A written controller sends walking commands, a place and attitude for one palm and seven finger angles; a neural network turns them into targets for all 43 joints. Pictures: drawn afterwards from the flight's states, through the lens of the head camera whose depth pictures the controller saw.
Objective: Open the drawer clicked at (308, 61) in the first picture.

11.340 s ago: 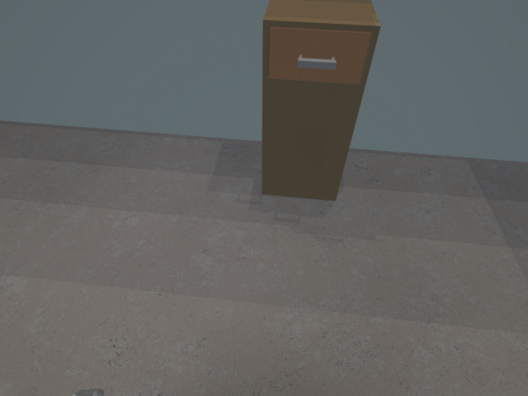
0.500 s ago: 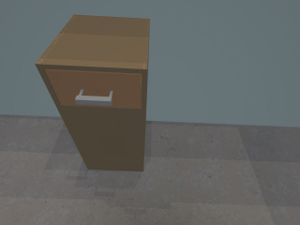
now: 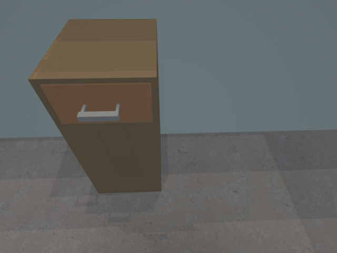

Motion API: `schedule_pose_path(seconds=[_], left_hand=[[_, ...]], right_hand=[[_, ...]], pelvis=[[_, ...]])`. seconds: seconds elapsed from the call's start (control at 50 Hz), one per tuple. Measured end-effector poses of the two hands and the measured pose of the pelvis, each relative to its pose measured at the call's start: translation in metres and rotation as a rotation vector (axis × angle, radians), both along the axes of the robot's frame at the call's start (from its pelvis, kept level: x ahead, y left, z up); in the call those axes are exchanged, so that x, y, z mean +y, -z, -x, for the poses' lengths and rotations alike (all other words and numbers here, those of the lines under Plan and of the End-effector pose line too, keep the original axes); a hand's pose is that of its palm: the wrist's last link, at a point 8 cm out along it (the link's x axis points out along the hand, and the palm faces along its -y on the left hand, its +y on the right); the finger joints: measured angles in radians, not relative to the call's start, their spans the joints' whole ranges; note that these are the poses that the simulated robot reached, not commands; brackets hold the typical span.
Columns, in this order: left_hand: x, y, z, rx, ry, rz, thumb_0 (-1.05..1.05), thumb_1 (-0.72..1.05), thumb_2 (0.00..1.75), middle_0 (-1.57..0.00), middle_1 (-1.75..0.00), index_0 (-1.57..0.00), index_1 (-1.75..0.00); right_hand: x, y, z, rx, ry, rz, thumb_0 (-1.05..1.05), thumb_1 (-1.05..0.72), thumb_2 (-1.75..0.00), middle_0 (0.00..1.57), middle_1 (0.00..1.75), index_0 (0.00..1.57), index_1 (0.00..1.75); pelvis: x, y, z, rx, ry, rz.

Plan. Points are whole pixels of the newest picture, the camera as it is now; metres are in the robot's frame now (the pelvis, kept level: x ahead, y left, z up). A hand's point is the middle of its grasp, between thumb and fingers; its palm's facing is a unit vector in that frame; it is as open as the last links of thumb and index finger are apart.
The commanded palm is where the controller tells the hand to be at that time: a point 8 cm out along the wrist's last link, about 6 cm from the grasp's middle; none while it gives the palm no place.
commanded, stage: look again from close up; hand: left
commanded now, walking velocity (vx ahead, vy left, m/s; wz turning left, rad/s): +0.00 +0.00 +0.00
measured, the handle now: (100, 111) +0.54 +0.27 -0.02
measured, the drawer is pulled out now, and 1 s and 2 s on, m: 0.00 0.00 0.00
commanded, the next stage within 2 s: shuffle to correct the standing spot in 0.40 s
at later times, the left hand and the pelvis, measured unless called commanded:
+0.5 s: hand out of the picture -0.04 +0.18 -0.18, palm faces +0.04 -0.98 -0.18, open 7.4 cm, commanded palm none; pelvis -0.03 +0.01 +0.00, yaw +1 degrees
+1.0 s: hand out of the picture +0.02 +0.18 -0.18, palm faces +0.07 -0.99 -0.16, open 7.3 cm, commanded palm none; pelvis +0.03 +0.02 -0.01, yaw +2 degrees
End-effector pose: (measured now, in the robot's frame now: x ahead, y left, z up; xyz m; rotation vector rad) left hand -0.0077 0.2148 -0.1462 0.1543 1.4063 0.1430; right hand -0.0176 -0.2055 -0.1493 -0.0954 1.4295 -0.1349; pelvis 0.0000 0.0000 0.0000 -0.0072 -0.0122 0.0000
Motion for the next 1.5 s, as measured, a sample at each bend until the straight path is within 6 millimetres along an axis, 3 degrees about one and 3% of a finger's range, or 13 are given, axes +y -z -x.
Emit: schedule_pose_path(seconds=[0.28,0.54,0.68,0.8,0.88,1.02,1.12,1.24,1.36,1.5], left_hand=[[0.020,0.001,0.003,-0.088,-0.001,-0.007,0.00,0.91,0.90,-0.20,-0.29,-0.20,-0.30],[0.009,0.001,0.041,-0.022,-0.027,0.018,0.00,0.91,0.90,-0.19,-0.29,-0.20,-0.30],[0.002,0.005,0.059,0.011,-0.074,0.034,0.00,0.91,0.90,-0.20,-0.29,-0.20,-0.30],[0.006,0.015,0.065,0.038,-0.132,0.053,0.00,0.90,0.90,-0.20,-0.29,-0.20,-0.30],[0.011,0.013,0.051,0.067,-0.098,0.062,0.00,0.91,0.90,-0.20,-0.29,-0.20,-0.30],[0.017,0.005,-0.024,-0.059,-0.051,0.013,0.01,0.93,0.90,-0.20,-0.29,-0.20,-0.30],[0.023,0.004,-0.051,-0.110,-0.080,-0.022,0.02,0.94,0.90,-0.20,-0.29,-0.20,-0.30],[0.033,0.007,-0.060,-0.094,-0.103,-0.015,0.01,0.95,0.90,-0.20,-0.29,-0.20,-0.30],[0.039,0.000,-0.055,-0.071,-0.094,-0.014,0.01,0.94,0.90,-0.20,-0.29,-0.20,-0.30],[0.033,-0.001,-0.038,-0.017,-0.076,0.010,0.00,0.93,0.90,-0.19,-0.29,-0.20,-0.30]], right_hand=[[0.001,0.000,-0.001,-0.103,-0.032,0.028,0.00,-0.92,-0.90,0.20,0.30,0.20,0.30],[0.002,-0.002,0.019,-0.066,-0.033,0.022,0.00,-0.91,-0.90,0.20,0.30,0.20,0.30],[-0.003,0.002,0.028,-0.008,-0.047,0.018,0.00,-0.91,-0.90,0.20,0.30,0.20,0.30],[-0.002,0.001,0.016,0.000,-0.062,0.050,0.00,-0.91,-0.90,0.20,0.30,0.20,0.30],[0.006,-0.003,0.007,-0.029,-0.034,0.055,0.00,-0.91,-0.90,0.20,0.30,0.20,0.30],[0.019,0.005,0.004,0.036,-0.012,-0.003,0.00,-0.91,-0.90,0.20,0.30,0.20,0.30],[0.022,0.012,-0.018,0.077,-0.034,-0.014,0.00,-0.91,-0.90,0.20,0.30,0.20,0.30],[0.028,0.005,-0.062,-0.011,-0.060,0.011,0.01,-0.92,-0.90,0.20,0.30,0.20,0.30],[0.018,-0.002,-0.081,-0.044,-0.081,0.051,0.03,-0.94,-0.90,0.20,0.30,0.20,0.30],[0.014,-0.007,-0.091,-0.083,-0.088,0.063,0.02,-0.94,-0.90,0.20,0.30,0.20,0.30]], pelvis=[[0.012,0.004,0.018,-0.034,-0.012,-0.007],[0.011,0.001,0.028,-0.029,-0.013,-0.013],[0.008,0.006,0.023,-0.019,-0.035,-0.007],[0.016,0.011,0.009,-0.016,-0.053,-0.003],[0.021,0.009,-0.005,-0.006,-0.035,-0.004],[0.013,0.010,-0.032,0.003,-0.039,-0.024],[0.014,0.012,-0.043,-0.006,-0.081,0.004],[0.023,0.008,-0.048,-0.014,-0.066,-0.007],[0.030,0.002,-0.048,0.002,-0.055,-0.012],[0.032,-0.001,-0.047,0.002,-0.046,-0.011]])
